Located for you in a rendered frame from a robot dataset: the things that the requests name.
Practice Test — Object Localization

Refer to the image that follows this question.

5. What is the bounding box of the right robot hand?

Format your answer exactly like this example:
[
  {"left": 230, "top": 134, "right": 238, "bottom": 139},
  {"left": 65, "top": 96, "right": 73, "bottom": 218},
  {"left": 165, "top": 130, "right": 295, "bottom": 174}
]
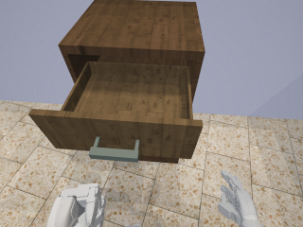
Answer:
[{"left": 218, "top": 169, "right": 259, "bottom": 227}]

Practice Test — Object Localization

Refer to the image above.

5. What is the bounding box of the cabinet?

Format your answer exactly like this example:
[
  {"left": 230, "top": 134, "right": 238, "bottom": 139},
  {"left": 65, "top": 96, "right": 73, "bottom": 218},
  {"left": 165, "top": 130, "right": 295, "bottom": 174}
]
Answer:
[{"left": 58, "top": 0, "right": 205, "bottom": 164}]

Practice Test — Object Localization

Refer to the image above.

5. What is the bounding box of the drawer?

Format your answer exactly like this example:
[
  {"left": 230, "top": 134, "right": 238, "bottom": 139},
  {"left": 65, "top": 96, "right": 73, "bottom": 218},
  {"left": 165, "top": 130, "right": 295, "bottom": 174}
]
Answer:
[{"left": 28, "top": 61, "right": 203, "bottom": 160}]

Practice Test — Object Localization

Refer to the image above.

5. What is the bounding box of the left robot hand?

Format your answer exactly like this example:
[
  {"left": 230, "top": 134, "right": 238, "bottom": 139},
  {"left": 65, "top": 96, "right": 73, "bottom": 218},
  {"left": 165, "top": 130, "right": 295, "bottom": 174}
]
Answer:
[{"left": 45, "top": 183, "right": 106, "bottom": 227}]

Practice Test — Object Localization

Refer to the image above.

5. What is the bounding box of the handle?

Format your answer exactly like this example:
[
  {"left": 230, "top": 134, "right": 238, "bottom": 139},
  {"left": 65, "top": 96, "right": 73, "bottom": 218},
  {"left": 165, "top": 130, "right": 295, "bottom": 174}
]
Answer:
[{"left": 88, "top": 136, "right": 140, "bottom": 163}]

